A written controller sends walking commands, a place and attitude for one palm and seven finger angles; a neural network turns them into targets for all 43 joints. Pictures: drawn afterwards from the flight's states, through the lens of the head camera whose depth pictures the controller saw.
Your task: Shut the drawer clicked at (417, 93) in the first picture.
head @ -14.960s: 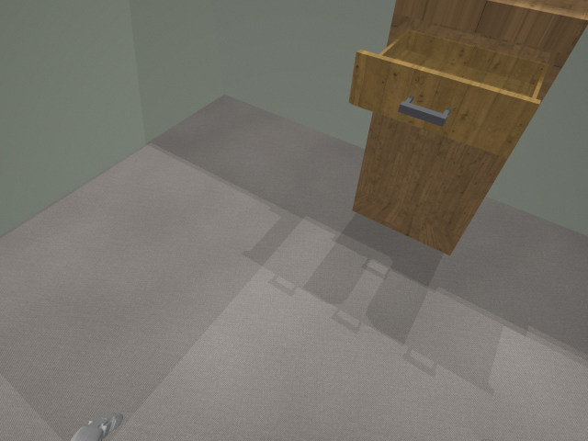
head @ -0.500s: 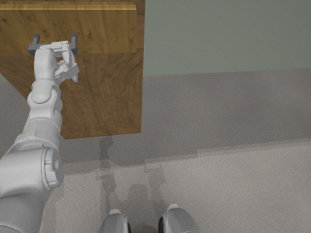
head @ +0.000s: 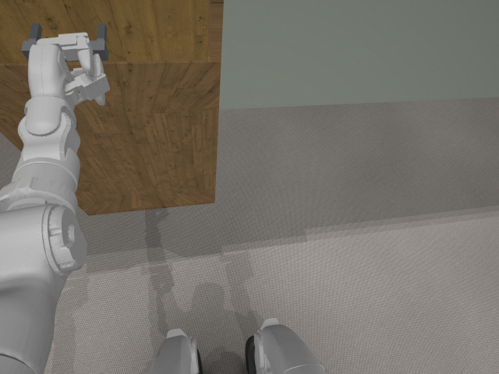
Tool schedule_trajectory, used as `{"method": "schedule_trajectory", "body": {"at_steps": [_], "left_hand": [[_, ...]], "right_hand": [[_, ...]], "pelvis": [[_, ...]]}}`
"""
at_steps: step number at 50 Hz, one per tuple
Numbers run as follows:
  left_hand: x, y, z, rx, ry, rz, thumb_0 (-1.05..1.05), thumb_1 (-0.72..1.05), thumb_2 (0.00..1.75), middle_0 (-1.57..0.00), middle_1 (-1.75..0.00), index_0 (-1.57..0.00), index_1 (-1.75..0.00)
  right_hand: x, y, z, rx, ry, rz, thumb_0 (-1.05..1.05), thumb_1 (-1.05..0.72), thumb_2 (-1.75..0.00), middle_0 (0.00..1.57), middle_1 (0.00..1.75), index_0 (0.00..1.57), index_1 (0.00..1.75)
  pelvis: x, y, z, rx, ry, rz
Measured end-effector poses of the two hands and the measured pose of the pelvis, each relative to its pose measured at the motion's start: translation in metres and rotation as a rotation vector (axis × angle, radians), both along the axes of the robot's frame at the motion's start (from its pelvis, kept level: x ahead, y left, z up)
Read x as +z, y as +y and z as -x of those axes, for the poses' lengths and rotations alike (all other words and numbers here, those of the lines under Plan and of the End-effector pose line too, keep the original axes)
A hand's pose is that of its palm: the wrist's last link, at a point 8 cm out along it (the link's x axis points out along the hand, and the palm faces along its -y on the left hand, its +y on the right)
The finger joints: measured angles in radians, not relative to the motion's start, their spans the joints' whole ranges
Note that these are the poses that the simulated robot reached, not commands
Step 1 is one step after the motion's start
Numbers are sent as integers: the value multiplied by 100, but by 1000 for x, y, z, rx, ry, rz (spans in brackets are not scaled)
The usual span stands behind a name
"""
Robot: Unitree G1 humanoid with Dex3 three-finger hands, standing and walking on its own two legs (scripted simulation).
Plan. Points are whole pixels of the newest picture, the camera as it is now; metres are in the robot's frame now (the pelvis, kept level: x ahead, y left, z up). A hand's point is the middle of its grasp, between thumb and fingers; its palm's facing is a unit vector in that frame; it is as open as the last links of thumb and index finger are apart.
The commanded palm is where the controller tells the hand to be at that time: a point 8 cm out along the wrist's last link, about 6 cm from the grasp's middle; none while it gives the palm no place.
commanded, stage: pull the fist back off the drawer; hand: left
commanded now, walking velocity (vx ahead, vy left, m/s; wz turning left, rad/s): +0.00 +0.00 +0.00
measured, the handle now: (68, 41) +0.62 +0.20 +0.09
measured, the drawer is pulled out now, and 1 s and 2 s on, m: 0.00 0.00 0.00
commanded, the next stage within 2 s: draw the hand back to the body in 0.72 s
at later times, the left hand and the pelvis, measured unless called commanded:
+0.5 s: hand (99, 76) +0.55 +0.15 +0.09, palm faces +0.03 -1.00 -0.01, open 3.3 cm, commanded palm +0.51 +0.20 +0.09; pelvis +0.00 +0.01 +0.01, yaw -2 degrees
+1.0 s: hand (82, 102) +0.49 +0.17 +0.11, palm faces +0.01 -1.00 -0.03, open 3.2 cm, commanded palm +0.44 +0.22 +0.12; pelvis +0.04 +0.01 +0.03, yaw -2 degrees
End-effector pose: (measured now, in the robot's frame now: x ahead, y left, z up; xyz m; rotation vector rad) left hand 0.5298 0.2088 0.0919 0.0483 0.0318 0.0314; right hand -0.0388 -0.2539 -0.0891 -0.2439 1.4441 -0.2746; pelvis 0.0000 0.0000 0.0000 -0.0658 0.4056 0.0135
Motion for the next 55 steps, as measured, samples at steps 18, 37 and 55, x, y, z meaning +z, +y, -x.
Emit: {"method": "schedule_trajectory", "body": {"at_steps": [18,37,55], "left_hand": [[1,-1,2,-15,-4,30,6,75,91,-140,-160,-140,-160],[-4,11,37,5,-29,43,2,89,90,-140,-160,-140,-160],[34,18,102,-7,-74,23,1,90,90,-140,-160,-140,-160]], "right_hand": [[5,7,20,-22,4,3,0,-91,-90,21,30,20,30],[6,10,-64,-7,-112,-55,0,-91,-90,21,30,20,30],[23,7,-145,35,-356,-96,0,-91,-90,21,30,20,30]], "pelvis": [[-1,7,8,-20,1,5],[17,10,-30,-38,-59,-15],[36,3,-43,-36,-165,-32]]}}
